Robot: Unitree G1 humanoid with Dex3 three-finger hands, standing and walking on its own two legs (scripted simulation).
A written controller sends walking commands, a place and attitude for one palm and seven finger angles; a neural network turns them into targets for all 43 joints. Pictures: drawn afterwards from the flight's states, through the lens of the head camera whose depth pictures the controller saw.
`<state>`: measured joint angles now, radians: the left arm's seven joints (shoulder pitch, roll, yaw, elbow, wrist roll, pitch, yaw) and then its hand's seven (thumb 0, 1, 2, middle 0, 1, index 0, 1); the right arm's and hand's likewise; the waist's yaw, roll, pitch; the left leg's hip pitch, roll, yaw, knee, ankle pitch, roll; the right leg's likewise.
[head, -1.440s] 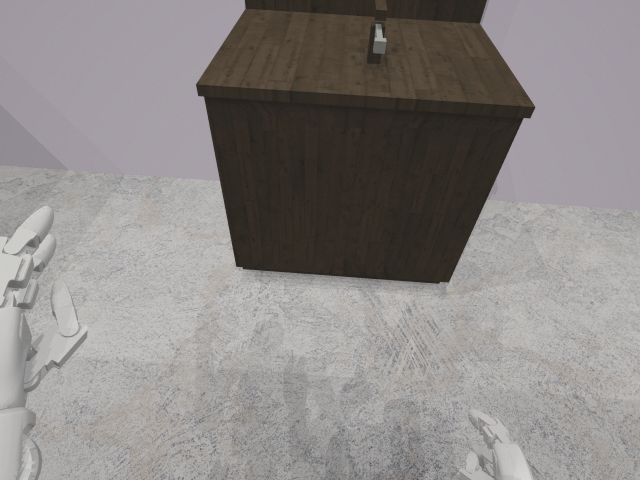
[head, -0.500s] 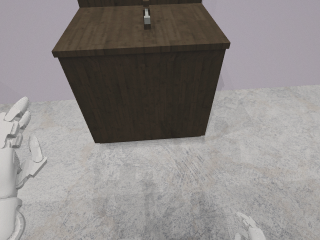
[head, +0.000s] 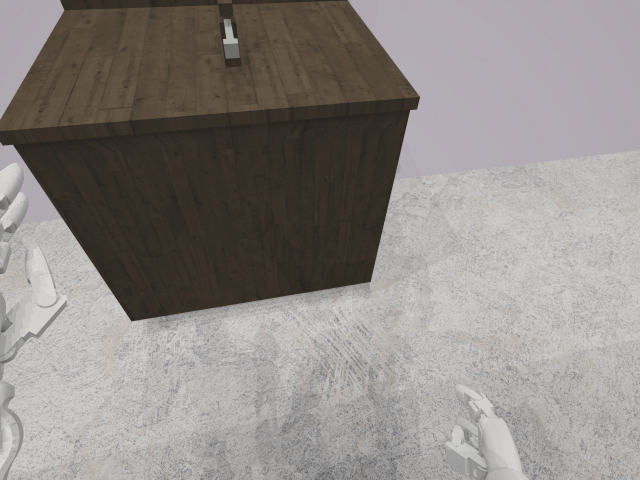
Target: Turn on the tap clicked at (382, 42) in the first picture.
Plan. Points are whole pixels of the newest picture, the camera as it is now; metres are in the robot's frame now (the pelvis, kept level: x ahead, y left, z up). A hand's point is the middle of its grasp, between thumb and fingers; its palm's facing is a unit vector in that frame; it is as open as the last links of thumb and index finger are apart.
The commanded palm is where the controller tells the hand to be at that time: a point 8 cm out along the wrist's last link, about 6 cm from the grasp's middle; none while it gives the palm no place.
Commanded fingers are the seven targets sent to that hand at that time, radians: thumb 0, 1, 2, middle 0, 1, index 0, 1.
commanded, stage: take the last steps up to it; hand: left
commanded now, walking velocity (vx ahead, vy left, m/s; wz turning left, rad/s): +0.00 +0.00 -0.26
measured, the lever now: (231, 48) +0.84 +0.23 +0.14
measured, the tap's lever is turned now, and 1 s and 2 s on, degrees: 0 0 0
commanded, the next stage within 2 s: come to a stop and stand still in 1.62 s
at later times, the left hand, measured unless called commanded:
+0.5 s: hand (189, 219) +0.33 +0.16 +0.19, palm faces +0.32 -0.85 -0.42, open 7.4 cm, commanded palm +0.27 +0.21 +0.19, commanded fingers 0.00 0.90 0.90 -0.20 -0.30 -0.20 -0.30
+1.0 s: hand (251, 160) +0.44 +0.12 +0.18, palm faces +0.35 -0.84 -0.43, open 7.4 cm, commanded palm +0.38 +0.17 +0.19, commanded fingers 0.00 0.90 0.90 -0.20 -0.30 -0.20 -0.30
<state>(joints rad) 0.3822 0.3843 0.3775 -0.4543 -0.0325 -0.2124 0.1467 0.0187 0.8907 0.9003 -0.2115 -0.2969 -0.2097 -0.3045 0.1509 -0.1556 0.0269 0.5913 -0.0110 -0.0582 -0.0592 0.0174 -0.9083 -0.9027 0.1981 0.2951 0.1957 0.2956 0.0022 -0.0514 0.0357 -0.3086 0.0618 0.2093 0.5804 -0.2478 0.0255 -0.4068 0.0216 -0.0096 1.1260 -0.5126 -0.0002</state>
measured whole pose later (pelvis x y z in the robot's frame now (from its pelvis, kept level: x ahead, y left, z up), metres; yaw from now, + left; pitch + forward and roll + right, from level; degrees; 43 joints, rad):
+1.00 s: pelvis +0.19 -0.10 +0.00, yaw -5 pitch -1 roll -1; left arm 0.40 0.35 0.35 -0.46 -0.02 -0.20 0.14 0.02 0.89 0.90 -0.21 -0.30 -0.21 -0.30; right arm 0.20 -0.18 0.03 0.66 0.00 -0.07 -0.05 0.02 -0.90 -0.90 0.20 0.30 0.20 0.30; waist 0.01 0.05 0.06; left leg -0.38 0.10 0.06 1.02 -0.47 -0.01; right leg -0.32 -0.04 -0.18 0.63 -0.27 -0.05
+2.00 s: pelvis +0.37 -0.15 +0.01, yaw -5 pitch -1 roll +1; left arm 0.42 0.39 0.36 -0.49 -0.03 -0.20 0.16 0.02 0.89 0.90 -0.21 -0.30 -0.21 -0.30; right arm 0.18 -0.20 0.00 0.57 -0.01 -0.08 -0.06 0.02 -0.91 -0.90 0.20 0.29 0.19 0.30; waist 0.00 -0.04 0.05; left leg -0.30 0.04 0.11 0.52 -0.21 0.01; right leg -0.25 -0.02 -0.07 0.61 -0.42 0.00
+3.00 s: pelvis +0.38 -0.12 +0.02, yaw -7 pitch +0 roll -1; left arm 0.39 0.36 0.34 -0.44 -0.05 -0.18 0.09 0.02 0.89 0.90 -0.21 -0.30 -0.21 -0.30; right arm 0.17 -0.18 0.05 0.58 -0.01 -0.12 -0.03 0.02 -0.90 -0.90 0.20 0.30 0.20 0.30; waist 0.04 -0.03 0.02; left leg -0.24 -0.03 0.01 0.39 -0.16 0.04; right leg -0.13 0.00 -0.01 0.33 -0.20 0.02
